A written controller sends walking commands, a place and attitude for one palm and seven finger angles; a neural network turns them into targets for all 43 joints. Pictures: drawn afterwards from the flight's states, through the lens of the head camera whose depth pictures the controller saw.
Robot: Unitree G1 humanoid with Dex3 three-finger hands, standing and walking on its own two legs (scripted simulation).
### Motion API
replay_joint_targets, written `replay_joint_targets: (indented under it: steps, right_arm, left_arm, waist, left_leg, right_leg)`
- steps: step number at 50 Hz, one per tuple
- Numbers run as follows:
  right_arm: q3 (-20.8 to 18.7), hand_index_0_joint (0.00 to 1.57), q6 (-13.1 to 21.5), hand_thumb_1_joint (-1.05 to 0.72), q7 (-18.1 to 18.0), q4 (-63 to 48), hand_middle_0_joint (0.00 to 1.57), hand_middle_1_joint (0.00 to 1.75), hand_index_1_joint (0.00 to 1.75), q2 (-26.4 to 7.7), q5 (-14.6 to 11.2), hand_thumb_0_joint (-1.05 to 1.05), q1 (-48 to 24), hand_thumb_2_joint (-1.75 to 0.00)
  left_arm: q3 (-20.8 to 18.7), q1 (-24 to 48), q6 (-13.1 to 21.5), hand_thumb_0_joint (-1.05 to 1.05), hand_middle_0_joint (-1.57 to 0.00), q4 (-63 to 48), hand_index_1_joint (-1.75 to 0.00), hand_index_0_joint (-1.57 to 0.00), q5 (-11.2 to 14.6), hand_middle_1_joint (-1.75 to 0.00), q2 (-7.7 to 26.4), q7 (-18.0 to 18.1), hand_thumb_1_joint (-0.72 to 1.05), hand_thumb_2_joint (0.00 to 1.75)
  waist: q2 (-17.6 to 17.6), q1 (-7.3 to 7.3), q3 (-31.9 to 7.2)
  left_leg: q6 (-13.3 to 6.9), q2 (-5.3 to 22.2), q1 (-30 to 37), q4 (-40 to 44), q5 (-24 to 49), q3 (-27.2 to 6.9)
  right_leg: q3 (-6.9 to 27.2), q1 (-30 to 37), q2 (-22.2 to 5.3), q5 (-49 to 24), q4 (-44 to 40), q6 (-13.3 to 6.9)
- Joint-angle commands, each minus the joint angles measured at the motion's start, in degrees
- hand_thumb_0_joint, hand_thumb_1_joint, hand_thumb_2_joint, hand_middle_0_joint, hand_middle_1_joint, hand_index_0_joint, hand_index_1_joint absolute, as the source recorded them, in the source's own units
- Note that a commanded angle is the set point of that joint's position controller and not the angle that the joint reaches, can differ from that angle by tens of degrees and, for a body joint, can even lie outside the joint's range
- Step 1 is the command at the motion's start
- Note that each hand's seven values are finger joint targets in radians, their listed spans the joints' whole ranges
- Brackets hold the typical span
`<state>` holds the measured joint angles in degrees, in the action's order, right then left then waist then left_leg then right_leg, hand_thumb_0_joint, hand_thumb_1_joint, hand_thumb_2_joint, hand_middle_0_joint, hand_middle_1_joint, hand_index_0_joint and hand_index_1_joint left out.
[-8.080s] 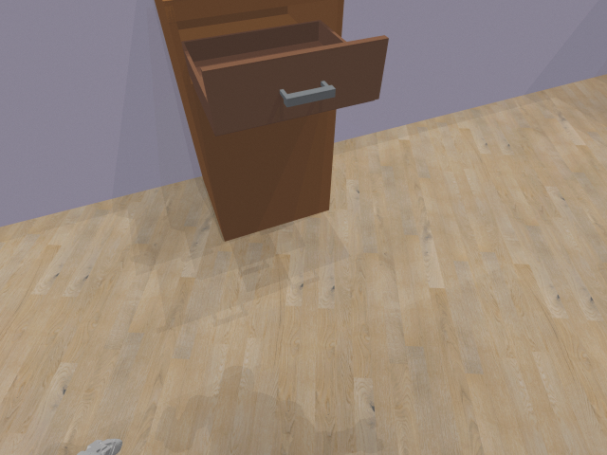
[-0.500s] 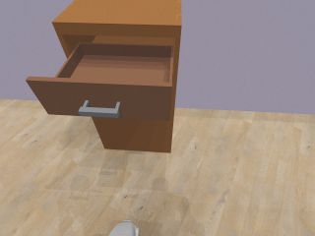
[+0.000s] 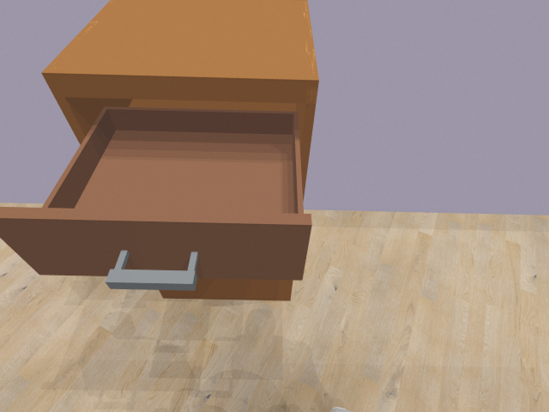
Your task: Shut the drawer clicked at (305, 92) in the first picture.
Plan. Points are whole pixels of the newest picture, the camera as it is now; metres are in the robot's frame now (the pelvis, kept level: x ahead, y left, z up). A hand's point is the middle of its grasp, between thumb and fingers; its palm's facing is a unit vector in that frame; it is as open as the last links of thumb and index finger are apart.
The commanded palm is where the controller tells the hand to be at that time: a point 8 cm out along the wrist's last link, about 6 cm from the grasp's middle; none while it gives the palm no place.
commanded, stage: come to a stop and stand still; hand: left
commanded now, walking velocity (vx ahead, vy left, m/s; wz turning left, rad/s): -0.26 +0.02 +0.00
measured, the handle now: (155, 268) +0.31 +0.20 +0.03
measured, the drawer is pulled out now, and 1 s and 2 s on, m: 0.29 0.29 0.29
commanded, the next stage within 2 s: look again from close up in 0.84 s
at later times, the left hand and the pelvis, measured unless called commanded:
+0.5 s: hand out of the picture +0.06 +0.24 -0.19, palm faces +0.06 -0.96 -0.27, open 7.3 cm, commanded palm none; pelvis +0.00 +0.04 -0.02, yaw +1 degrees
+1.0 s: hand out of the picture +0.00 +0.21 -0.17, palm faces +0.01 -0.98 -0.19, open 7.3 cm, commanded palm none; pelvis +0.00 +0.04 +0.00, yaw -1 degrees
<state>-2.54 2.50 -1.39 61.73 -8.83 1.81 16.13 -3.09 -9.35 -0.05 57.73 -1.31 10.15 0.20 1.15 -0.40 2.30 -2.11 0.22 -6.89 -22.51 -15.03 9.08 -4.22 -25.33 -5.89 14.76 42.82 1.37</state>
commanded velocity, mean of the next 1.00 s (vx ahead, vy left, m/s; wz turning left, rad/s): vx -0.03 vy -0.03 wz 0.00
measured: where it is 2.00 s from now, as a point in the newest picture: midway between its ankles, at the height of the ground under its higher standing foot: outside the picture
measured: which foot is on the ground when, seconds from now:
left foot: down 0.00-0.10, up 0.12-0.42, down 0.44-1.00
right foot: up 0.00-0.04, down 0.06-0.46, up 0.48-0.70, down 0.72-1.00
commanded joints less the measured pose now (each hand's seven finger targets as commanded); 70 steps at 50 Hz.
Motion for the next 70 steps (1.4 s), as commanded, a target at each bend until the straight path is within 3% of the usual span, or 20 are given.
replay_joint_targets:
  steps: [1,2,3,4,6,7,11,18,19,21,22,25,30,34,37,39,43,46,57,70]
  right_arm:
    - [-0.46,0.2,0.32,-0.9,-0.73,-0.85,0.2,0.3,0.3,-6.11,-0.45,0.0,1.77,-0.9]
    - [-0.13,0.2,0.37,-0.9,-0.72,-0.26,0.2,0.3,0.3,-4.75,-0.81,0.0,3.0,-0.9]
    - [-0.04,0.2,0.11,-0.9,-0.52,-0.13,0.2,0.3,0.3,-3.2,-1.42,0.0,4.89,-0.9]
    - [-0.29,0.2,-0.7,-0.9,-0.35,0.31,0.2,0.3,0.3,-2.8,-1.89,0.0,6.68,-0.9]
    - [-0.98,0.2,-2.86,-0.9,-0.93,0.29,0.2,0.3,0.3,-3.03,-1.77,0.0,6.36,-0.9]
    - [-1.23,0.2,-3.26,-0.9,-1.14,-0.3,0.2,0.3,0.3,-3.43,-1.73,0.0,4.88,-0.9]
    - [-1.97,0.2,-4.57,-0.9,-0.84,-2.34,0.2,0.3,0.3,-3.94,-1.75,0.0,1.98,-0.9]
    - [-1.76,0.2,-4.56,-0.9,0.3,-4.67,0.2,0.3,0.3,-2.72,-1.35,0.0,3.91,-0.9]
    - [-2.27,0.2,-2.64,-0.9,0.43,-8.47,0.2,0.3,0.3,-7.63,-2.13,0.0,6.33,-0.9]
    - [-1.23,0.2,-1.88,-0.9,0.43,-10.78,0.2,0.3,0.3,-8.35,-0.51,0.0,3.45,-0.9]
    - [-1.64,0.2,-2.58,-0.9,0.28,-12.93,0.2,0.3,0.3,-12.61,0.18,0.0,-0.49,-0.9]
    - [-1.31,0.2,-3.13,-0.9,0.14,-14.36,0.2,0.3,0.3,-13.6,0.79,0.0,-3.72,-0.9]
    - [-1.53,0.2,-2.76,-0.9,0.21,-14.65,0.2,0.3,0.3,-14.44,0.93,0.0,-2.25,-0.9]
    - [-1.19,0.2,-2.85,-0.9,-0.21,-14.31,0.2,0.3,0.3,-13.76,0.23,0.0,-1.33,-0.9]
    - [0.17,0.2,-2.71,-0.9,0.14,-13.74,0.2,0.3,0.3,-8.49,-0.84,0.0,0.27,-0.9]
    - [0.63,0.2,-3.28,-0.9,0.08,-11.56,0.2,0.3,0.3,-7.26,-0.85,0.0,2.11,-0.9]
    - [1.19,0.2,-2.44,-0.9,0.15,-7.72,0.2,0.3,0.3,-6.07,-0.82,0.0,4.94,-0.9]
    - [1.26,0.2,-1.73,-0.9,0.14,-6.86,0.2,0.3,0.3,-7.01,-0.66,0.0,2.95,-0.9]
    - [2.26,0.2,-0.35,-0.9,-0.63,-1.61,0.2,0.3,0.3,-5.38,-1.2,0.0,5.74,-0.9]
    - [2.33,0.2,-0.8,-0.9,-0.63,0.33,0.2,0.3,0.3,-5.22,-1.22,0.0,4.3,-0.9]
  left_arm:
    - [0.57,-7.11,0.94,0.0,-0.2,0.48,-0.3,-0.2,0.08,-0.3,1.44,0.69,0.9,0.9]
    - [0.31,-9.71,1.64,0.0,-0.2,1.56,-0.3,-0.2,0.01,-0.3,3.94,1.09,0.9,0.9]
    - [0.09,-10.49,2.06,0.0,-0.2,2.22,-0.3,-0.2,0.07,-0.3,7.12,1.56,0.9,0.9]
    - [0.02,-9.73,1.89,0.0,-0.2,2.17,-0.3,-0.2,0.5,-0.3,9.04,1.62,0.9,0.9]
    - [-0.64,-8.79,1.67,0.0,-0.2,1.62,-0.3,-0.2,0.48,-0.3,10.45,2.3,0.9,0.9]
    - [-0.98,-8.41,1.29,0.0,-0.2,1.41,-0.3,-0.2,0.35,-0.3,10.16,2.7,0.9,0.9]
    - [-2.33,-3.94,-0.18,0.0,-0.2,-0.94,-0.3,-0.2,-0.27,-0.3,10.96,3.45,0.9,0.9]
    - [-2.56,0.85,-1.24,0.0,-0.2,-4.52,-0.3,-0.2,-1.08,-0.3,10.81,2.65,0.9,0.9]
    - [-1.52,0.02,-0.36,0.0,-0.2,-5.48,-0.3,-0.2,-0.7,-0.3,12.52,4.95,0.9,0.9]
    - [0.16,-2.56,-1.34,0.0,-0.2,-6.35,-0.3,-0.2,0.79,-0.3,7.32,3.92,0.9,0.9]
    - [0.67,-5.33,-2.14,0.0,-0.2,-6.32,-0.3,-0.2,0.81,-0.3,5.03,3.02,0.9,0.9]
    - [0.17,-4.77,-3.22,0.0,-0.2,-6.47,-0.3,-0.2,-0.78,-0.3,5.45,1.47,0.9,0.9]
    - [0.29,-8.32,-1.97,0.0,-0.2,-9.12,-0.3,-0.2,-0.73,-0.3,6.11,0.47,0.9,0.9]
    - [0.33,-13.78,-1.16,0.0,-0.2,-8.85,-0.3,-0.2,-0.7,-0.3,5.15,0.3,0.9,0.9]
    - [0.7,-12.58,-0.29,0.0,-0.2,-9.09,-0.3,-0.2,-0.75,-0.3,7.98,0.75,0.9,0.9]
    - [0.49,-10.13,0.65,0.0,-0.2,-8.97,-0.3,-0.2,-0.39,-0.3,8.54,1.23,0.9,0.9]
    - [1.12,-8.6,0.82,0.0,-0.2,-7.55,-0.3,-0.2,0.3,-0.3,6.83,1.4,0.9,0.9]
    - [1.64,-10.57,0.42,0.0,-0.2,-6.01,-0.3,-0.2,0.48,-0.3,5.7,1.23,0.9,0.9]
    - [2.67,-10.38,1.6,0.0,-0.2,-1.54,-0.3,-0.2,1.02,-0.3,4.4,2.0,0.9,0.9]
    - [2.86,-8.86,1.66,0.0,-0.2,-0.42,-0.3,-0.2,0.96,-0.3,4.68,2.43,0.9,0.9]
  waist:
    - [-4.86,2.34,-0.24]
    - [-0.64,2.99,-3.03]
    - [4.3,1.8,-6.13]
    - [3.62,0.74,-5.88]
    - [13.39,1.63,-8.1]
    - [12.16,2.43,-7.66]
    - [4.23,2.42,-8.29]
    - [11.34,0.11,-6.86]
    - [2.78,-4.05,-19.14]
    - [-15.94,-1.42,-13.75]
    - [-21.67,0.49,-6.91]
    - [-11.18,0.05,7.68]
    - [-5.11,0.42,7.04]
    - [-3.63,1.46,1.81]
    - [2.33,-0.81,-0.27]
    - [11.87,-1.73,-0.87]
    - [0.46,-2.48,-0.16]
    - [-6.99,-0.05,3.0]
    - [-1.63,0.23,-2.64]
    - [0.53,-0.09,-0.28]
  left_leg:
    - [-3.38,12.19,-2.64,-1.21,28.88,-7.31]
    - [-0.32,9.14,-4.13,-4.96,23.36,-5.92]
    - [2.22,6.05,-8.8,-6.45,9.87,-5.11]
    - [3.41,3.32,-9.17,-7.02,-1.4,-4.52]
    - [4.57,1.92,-9.89,-18.1,-17.02,-3.69]
    - [4.46,1.87,-12.44,-24.43,-19.67,-5.63]
    - [4.76,0.7,-17.47,-37.87,-17.99,-10.19]
    - [4.61,0.4,-9.36,-22.36,-10.12,-6.81]
    - [5.26,0.03,-8.74,-11.61,-10.2,-3.91]
    - [2.59,5.68,-1.7,3.6,2.94,-10.25]
    - [-2.2,14.08,-10.52,6.47,-4.71,-21.14]
    - [-6.16,14.87,-20.14,10.04,-14.78,-24.29]
    - [-8.0,16.75,-15.48,8.23,-13.12,-22.91]
    - [-5.83,14.34,-13.33,2.41,-7.99,-20.36]
    - [-0.49,2.61,-10.39,-7.01,-9.57,-9.63]
    - [1.14,0.26,-8.32,-13.43,-9.23,-6.69]
    - [0.25,2.6,-1.7,-2.63,-1.96,-9.51]
    - [-1.03,6.51,-8.3,4.53,-6.95,-14.92]
    - [-0.24,6.24,-3.09,1.53,12.04,-11.62]
    - [0.34,6.04,-0.94,2.88,11.25,-10.96]
  right_leg:
    - [-1.0,12.72,1.73,-9.56,-15.69,0.14]
    - [2.34,19.22,-0.9,-24.16,-19.52,-0.16]
    - [9.65,25.28,-7.92,-44.12,-15.96,-3.25]
    - [10.38,24.83,-13.23,-55.14,-15.05,-6.94]
    - [12.82,24.32,-16.39,-66.04,-17.17,-12.25]
    - [14.2,24.35,-17.44,-68.05,-17.13,-14.22]
    - [11.15,23.4,-17.09,-56.49,-17.63,-14.84]
    - [8.39,11.54,-11.21,-18.58,-21.93,-10.34]
    - [12.41,25.82,-11.82,-43.02,-10.87,-8.71]
    - [1.82,10.91,-1.32,-1.32,-3.43,-3.0]
    - [-0.22,5.18,2.88,12.64,-0.93,-1.16]
    - [4.39,-1.88,5.61,10.6,15.09,-2.12]
    - [3.38,-0.39,5.23,11.88,6.67,-2.64]
    - [4.11,8.75,6.45,3.58,-11.64,-3.55]
    - [18.71,6.72,-1.56,6.24,-23.62,-8.14]
    - [24.57,4.89,-5.5,13.26,-29.77,-11.23]
    - [15.18,3.59,-0.37,8.13,-24.04,-7.72]
    - [10.99,6.78,3.24,6.16,-21.32,-5.59]
    - [10.34,16.01,0.55,-15.46,-19.91,-5.57]
    - [10.99,15.66,-0.34,-17.48,-22.22,-5.13]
